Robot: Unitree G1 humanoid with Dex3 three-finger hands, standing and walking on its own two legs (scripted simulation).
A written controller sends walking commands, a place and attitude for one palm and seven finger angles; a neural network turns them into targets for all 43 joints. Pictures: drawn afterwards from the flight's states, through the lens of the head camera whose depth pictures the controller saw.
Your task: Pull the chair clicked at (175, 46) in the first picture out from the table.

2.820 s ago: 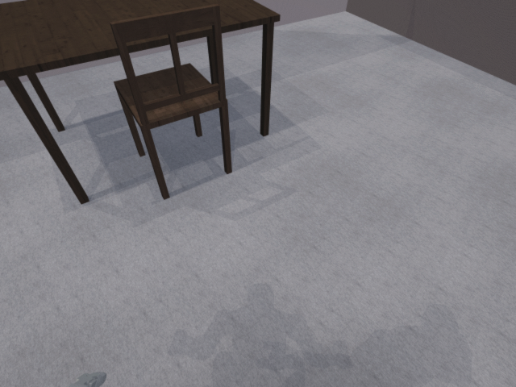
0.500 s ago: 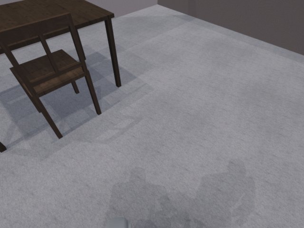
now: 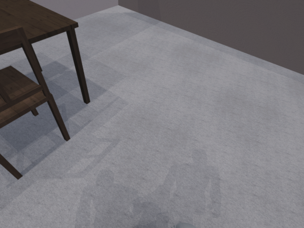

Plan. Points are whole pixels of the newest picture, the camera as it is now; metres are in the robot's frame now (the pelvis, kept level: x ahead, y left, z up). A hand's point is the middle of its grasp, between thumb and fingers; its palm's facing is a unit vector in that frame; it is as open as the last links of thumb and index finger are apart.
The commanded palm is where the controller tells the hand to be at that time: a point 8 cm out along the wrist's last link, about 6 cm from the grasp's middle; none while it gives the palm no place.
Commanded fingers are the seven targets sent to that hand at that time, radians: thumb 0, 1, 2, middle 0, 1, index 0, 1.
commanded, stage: walk to a spot facing it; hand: left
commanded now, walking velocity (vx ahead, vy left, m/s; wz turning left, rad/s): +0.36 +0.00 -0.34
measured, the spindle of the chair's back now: out of the picture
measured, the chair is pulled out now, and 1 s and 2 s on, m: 0.00 0.00 0.00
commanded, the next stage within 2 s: turn to face it in 1.10 s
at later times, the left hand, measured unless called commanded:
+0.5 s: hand (129, 169) +0.35 +0.10 -0.19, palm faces -0.14 -0.98 -0.13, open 7.3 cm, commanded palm none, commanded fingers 0.00 0.90 0.90 -0.20 -0.30 -0.20 -0.30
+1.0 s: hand (121, 139) +0.49 +0.15 -0.19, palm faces -0.16 -0.98 -0.15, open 7.4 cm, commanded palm none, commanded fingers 0.00 0.90 0.90 -0.20 -0.30 -0.20 -0.30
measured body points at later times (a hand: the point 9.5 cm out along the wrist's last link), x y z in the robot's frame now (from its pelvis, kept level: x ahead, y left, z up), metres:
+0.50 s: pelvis +0.23 -0.05 -0.02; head +0.26 -0.04 +0.43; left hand +0.36 +0.15 -0.17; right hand +0.08 -0.21 -0.17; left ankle +0.08 +0.08 -0.64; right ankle +0.26 -0.13 -0.74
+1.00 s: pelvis +0.47 -0.02 -0.01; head +0.48 -0.01 +0.44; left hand +0.50 +0.20 -0.17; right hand +0.48 -0.27 -0.14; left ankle +0.52 +0.07 -0.74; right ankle +0.38 -0.14 -0.64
